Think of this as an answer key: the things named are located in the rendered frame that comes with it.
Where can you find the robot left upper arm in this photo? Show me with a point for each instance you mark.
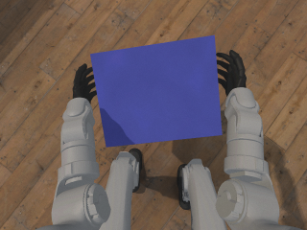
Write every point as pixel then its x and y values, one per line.
pixel 82 208

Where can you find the carton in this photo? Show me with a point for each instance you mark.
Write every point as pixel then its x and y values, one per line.
pixel 160 92

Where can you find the robot right upper arm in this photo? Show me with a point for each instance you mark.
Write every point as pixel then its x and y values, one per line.
pixel 248 206

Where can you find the right robot forearm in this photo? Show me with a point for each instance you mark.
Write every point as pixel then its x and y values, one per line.
pixel 245 140

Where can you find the left robot forearm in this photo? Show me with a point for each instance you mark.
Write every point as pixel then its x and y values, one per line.
pixel 77 147

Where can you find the right robot thigh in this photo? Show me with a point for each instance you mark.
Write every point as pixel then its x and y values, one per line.
pixel 197 183

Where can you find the robot left hand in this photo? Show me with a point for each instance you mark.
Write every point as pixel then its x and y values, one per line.
pixel 82 88

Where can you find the right robot shin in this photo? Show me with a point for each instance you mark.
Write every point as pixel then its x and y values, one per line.
pixel 186 197

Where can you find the robot right hand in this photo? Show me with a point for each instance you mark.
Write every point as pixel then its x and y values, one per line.
pixel 235 76

